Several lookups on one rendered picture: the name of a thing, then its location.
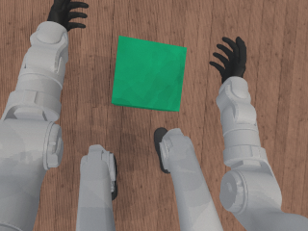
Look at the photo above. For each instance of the robot left upper arm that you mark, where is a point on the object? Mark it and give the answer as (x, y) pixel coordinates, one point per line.
(28, 148)

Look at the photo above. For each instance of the left robot hand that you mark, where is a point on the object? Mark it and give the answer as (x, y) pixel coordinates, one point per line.
(60, 13)

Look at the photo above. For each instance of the right robot shin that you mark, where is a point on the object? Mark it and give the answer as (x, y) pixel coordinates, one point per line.
(177, 131)

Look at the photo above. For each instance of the right robot hand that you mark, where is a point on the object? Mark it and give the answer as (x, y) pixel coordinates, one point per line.
(235, 64)

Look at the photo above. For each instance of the robot left forearm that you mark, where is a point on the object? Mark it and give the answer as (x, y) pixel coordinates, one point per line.
(41, 76)

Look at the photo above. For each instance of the robot right upper arm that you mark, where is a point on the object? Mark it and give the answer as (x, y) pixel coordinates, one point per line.
(254, 198)

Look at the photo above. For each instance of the carton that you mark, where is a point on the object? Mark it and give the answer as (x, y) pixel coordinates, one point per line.
(148, 74)

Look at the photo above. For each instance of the robot right forearm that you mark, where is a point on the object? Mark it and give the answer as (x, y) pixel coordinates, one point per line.
(242, 146)

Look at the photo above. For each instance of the right robot foot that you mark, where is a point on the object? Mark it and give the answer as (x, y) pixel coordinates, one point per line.
(158, 136)

